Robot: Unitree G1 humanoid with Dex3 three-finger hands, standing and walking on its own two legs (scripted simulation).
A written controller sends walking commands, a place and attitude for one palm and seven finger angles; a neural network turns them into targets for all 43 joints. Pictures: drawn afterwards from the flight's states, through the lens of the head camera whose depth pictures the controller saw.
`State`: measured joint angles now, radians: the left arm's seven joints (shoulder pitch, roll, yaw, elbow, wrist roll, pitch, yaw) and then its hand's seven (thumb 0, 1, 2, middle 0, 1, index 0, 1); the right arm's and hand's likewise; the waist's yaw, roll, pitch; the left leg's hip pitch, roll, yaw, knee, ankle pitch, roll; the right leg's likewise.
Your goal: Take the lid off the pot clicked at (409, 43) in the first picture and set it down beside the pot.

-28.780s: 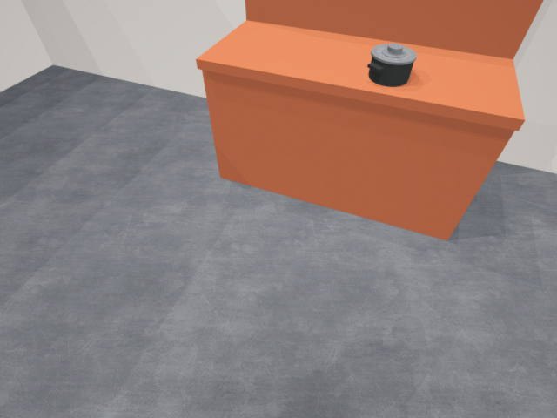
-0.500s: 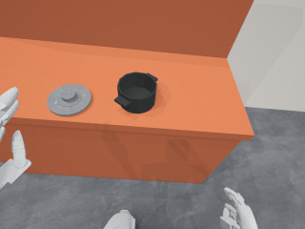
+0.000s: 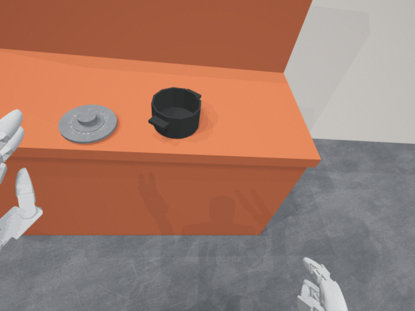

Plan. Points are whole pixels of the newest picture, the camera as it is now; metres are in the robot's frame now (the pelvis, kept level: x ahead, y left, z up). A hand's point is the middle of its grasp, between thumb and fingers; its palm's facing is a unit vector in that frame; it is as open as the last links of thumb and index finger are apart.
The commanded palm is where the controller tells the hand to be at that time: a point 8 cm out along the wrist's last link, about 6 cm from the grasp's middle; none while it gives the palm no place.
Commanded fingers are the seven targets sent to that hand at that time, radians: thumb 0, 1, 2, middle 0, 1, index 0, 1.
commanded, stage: stop stepping back and stand still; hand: left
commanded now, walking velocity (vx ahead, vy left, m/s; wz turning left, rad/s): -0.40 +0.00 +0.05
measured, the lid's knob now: (86, 117) +0.61 +0.35 -0.05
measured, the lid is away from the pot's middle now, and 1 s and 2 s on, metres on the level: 0.26 0.26 0.26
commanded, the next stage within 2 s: let the arm hang, fingers relaxed in 0.82 s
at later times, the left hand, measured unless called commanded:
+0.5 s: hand out of the picture +0.08 +0.25 +0.17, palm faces +0.38 -0.84 -0.38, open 7.4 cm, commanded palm +0.03 +0.29 +0.20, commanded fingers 0.00 0.90 0.90 -0.20 -0.30 -0.20 -0.30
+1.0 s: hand out of the picture +0.09 +0.27 +0.02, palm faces +0.31 -0.88 -0.37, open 7.4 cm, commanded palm none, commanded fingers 0.00 0.90 0.90 -0.20 -0.30 -0.20 -0.30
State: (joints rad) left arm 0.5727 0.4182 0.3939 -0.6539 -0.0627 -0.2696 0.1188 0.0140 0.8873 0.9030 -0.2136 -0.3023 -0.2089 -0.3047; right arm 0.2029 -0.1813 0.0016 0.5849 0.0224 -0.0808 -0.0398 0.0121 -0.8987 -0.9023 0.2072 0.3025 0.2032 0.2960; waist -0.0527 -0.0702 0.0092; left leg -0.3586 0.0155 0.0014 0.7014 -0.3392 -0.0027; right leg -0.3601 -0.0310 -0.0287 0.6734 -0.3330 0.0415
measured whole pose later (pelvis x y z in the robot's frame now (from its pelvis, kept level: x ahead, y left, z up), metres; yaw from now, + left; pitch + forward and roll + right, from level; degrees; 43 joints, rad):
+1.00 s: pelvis -0.11 +0.01 +0.00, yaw +7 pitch +2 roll -1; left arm 0.32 0.28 0.19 0.09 0.04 -0.04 0.05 0.00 0.90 0.90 -0.20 -0.30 -0.20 -0.30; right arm 0.30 -0.25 -0.05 0.71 -0.02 -0.01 0.04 0.01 -0.90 -0.90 0.21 0.30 0.20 0.30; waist -0.03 0.02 -0.07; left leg -0.39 0.04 0.04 0.76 -0.44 0.05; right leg -0.34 -0.06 -0.16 0.69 -0.37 -0.02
